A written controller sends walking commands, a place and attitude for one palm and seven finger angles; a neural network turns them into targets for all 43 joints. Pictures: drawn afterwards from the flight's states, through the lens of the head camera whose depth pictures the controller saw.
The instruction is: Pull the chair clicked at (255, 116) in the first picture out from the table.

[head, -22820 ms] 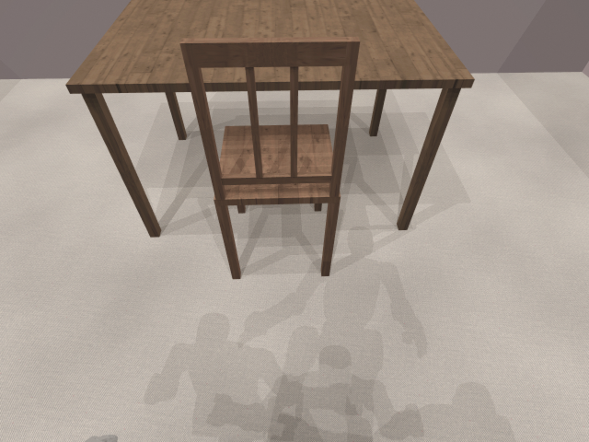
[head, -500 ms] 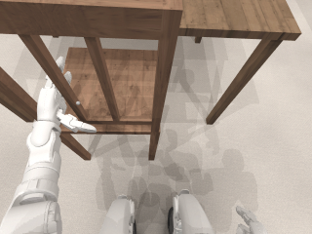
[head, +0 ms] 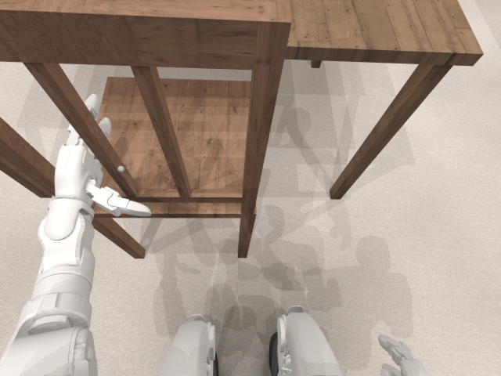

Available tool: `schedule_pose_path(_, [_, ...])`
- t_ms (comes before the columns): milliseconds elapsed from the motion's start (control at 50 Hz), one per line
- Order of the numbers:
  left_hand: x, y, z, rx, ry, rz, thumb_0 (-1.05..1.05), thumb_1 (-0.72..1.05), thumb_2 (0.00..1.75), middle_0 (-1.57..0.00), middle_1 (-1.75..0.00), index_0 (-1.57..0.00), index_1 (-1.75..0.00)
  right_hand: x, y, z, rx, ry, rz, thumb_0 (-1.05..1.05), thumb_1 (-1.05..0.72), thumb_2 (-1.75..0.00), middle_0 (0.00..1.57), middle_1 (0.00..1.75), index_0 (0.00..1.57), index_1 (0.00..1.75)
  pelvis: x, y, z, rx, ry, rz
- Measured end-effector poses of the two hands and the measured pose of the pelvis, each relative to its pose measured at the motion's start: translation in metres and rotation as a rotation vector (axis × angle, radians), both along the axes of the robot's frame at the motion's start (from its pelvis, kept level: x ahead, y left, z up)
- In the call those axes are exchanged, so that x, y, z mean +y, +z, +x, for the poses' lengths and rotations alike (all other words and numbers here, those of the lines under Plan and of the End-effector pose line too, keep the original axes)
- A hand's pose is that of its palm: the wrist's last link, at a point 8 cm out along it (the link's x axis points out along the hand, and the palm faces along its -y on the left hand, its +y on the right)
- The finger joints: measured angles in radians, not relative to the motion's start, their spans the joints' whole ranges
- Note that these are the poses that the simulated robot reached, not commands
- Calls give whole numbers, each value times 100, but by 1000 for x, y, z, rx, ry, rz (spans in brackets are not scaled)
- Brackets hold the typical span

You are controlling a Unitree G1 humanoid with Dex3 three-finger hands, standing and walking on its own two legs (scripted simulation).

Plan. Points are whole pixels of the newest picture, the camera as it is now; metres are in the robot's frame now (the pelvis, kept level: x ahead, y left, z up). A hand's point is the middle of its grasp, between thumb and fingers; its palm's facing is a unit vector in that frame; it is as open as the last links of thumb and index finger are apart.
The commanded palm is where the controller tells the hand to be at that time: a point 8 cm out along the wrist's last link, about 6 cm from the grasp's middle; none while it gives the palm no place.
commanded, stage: hook a spindle and tug to test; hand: left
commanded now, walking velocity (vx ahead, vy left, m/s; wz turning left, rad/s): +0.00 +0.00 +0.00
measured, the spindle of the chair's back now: (100, 146) +0.44 +0.22 +0.05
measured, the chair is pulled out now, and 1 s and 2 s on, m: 0.00 0.01 0.05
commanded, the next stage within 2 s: step backward, pulling the chair out in 1.42 s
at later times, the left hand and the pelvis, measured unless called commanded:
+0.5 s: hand (123, 171) +0.42 +0.19 +0.02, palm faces +0.01 -1.00 -0.04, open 11.6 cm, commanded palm +0.39 +0.23 +0.02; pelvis +0.00 +0.00 +0.00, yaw +0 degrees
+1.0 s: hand (123, 175) +0.41 +0.19 +0.02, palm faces +0.00 -1.00 -0.03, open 5.1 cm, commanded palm +0.37 +0.23 +0.02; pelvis +0.01 +0.01 +0.01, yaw -1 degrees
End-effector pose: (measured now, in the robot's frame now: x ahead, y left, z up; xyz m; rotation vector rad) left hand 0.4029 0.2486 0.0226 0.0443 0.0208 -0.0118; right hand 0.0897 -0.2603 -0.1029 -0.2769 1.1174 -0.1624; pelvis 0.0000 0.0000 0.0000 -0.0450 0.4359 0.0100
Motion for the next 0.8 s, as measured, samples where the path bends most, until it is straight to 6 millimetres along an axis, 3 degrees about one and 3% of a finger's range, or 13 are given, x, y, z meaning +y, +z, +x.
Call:
schedule_pose_path(140, [-5, -1, -7, 7, -2, -6, -1, -50, 30, -13, -29, -13, -28, 3, 2, 9, -22, 13, 9, 1, -91, -90, 20, 30, 20, 29, 1, 2, 1, -7, 2, 1])
schedule_pose_path(360, [-5, 1, -7, -7, 7, -1, -1, -43, 34, -30, -83, -30, -82, 4, 0, 11, -33, 19, 9, 1, -91, -90, 20, 30, 20, 29, 0, 0, -1, -10, 5, 0])
schedule_pose_path(560, [-4, 1, -5, 3, 26, -5, -1, -1, 52, -45, -130, -40, -129, 4, 0, 3, -14, 9, 13, 1, -91, -90, 20, 30, 20, 29, 1, 1, -1, -8, 3, 1])
schedule_pose_path(800, [-2, 1, -4, 3, 12, -5, 1, 63, 79, -49, -144, -44, -143, 4, 3, 2, -7, -2, 8, 1, -91, -90, 20, 30, 20, 29, 3, 3, 3, -7, 0, -1])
